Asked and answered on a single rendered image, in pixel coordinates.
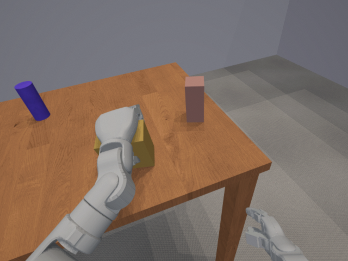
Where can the robot left forearm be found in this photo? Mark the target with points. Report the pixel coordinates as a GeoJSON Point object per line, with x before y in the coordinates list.
{"type": "Point", "coordinates": [82, 229]}

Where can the robot left upper arm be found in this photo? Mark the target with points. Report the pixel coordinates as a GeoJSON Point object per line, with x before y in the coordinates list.
{"type": "Point", "coordinates": [55, 253]}

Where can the left robot hand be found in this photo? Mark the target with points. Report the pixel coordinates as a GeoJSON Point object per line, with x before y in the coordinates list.
{"type": "Point", "coordinates": [120, 123]}

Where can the robot right forearm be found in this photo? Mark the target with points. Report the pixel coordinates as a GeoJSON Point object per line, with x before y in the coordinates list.
{"type": "Point", "coordinates": [282, 249]}

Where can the right robot hand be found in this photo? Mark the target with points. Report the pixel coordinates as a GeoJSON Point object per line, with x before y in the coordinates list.
{"type": "Point", "coordinates": [270, 228]}

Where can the sponge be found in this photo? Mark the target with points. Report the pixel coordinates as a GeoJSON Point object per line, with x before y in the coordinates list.
{"type": "Point", "coordinates": [142, 144]}

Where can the table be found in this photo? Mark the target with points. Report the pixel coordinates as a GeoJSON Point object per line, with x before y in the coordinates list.
{"type": "Point", "coordinates": [48, 166]}

